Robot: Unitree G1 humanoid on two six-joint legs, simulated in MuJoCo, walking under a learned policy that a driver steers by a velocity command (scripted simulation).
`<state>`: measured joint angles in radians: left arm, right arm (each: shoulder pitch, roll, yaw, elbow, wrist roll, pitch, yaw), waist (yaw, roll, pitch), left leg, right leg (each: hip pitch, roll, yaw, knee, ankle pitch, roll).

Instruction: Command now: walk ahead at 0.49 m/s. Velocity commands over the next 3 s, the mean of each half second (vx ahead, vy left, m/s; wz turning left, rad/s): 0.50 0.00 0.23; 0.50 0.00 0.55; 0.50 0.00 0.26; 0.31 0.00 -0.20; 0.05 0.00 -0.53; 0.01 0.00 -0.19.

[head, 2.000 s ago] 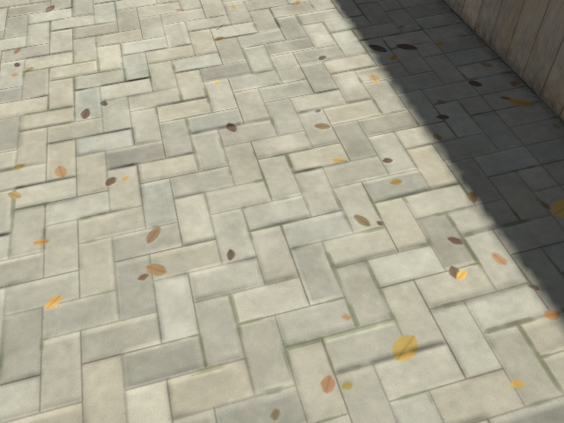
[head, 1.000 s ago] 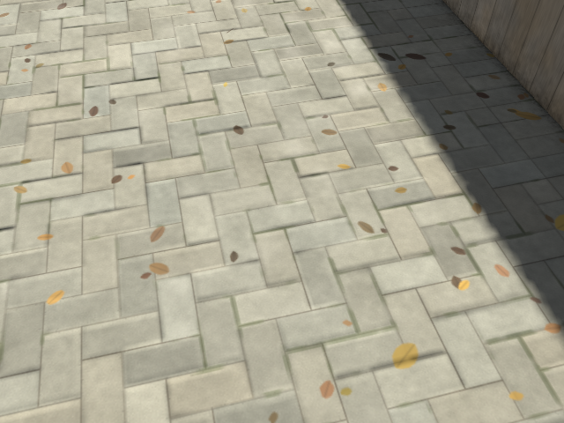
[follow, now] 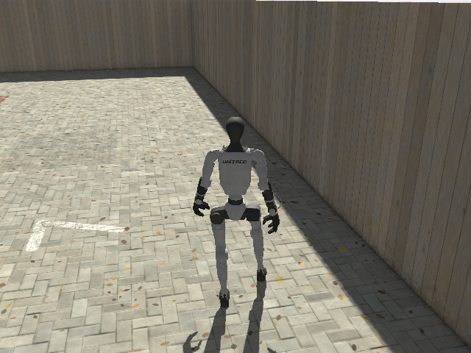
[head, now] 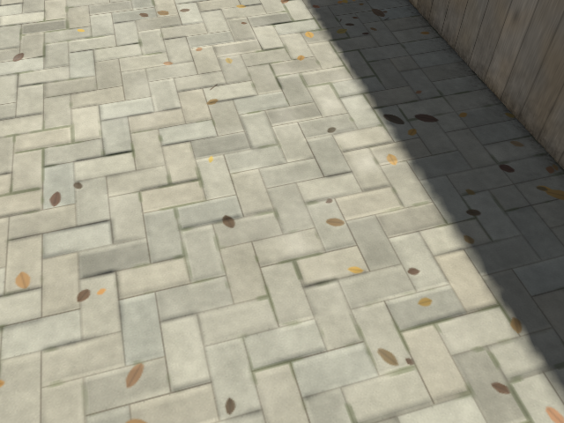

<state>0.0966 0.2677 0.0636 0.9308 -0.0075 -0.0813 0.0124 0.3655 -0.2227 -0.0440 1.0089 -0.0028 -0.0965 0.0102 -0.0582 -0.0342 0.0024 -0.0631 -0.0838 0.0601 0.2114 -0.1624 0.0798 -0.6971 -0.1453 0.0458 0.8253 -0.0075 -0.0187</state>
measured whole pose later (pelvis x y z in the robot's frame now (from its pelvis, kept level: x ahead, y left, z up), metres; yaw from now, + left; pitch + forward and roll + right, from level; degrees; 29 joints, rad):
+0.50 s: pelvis +0.29 -0.06 +0.00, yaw +9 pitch +0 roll -2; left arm 0.27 0.24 0.07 1.00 0.02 -0.11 0.00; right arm 0.21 -0.28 -0.09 0.90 0.03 -0.04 -0.01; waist 0.04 0.05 0.02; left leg -0.66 0.12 -0.07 1.06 -0.18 0.04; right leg -0.11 0.02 -0.18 0.28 -0.18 -0.05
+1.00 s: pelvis +0.55 +0.07 +0.00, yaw +26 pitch +1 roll -1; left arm 0.08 0.29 0.07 0.82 0.00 -0.11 0.01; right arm 0.30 -0.25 -0.08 0.81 0.01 -0.06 0.01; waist -0.04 -0.02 0.05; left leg -0.23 -0.11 -0.04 0.37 -0.16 0.11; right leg -0.60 -0.11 0.06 1.02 -0.27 0.02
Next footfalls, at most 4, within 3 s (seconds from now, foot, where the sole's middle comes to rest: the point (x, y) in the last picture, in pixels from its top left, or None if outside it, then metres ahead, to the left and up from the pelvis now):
0.24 right None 0.33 -0.16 -0.79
0.78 left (219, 401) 0.58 0.14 -0.79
1.28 right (237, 277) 0.93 0.10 -0.79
1.78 left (116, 252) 1.04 0.45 -0.79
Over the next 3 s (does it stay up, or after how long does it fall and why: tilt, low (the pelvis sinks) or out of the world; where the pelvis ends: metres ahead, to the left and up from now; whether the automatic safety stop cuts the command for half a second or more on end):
stays up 1.04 0.30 -0.01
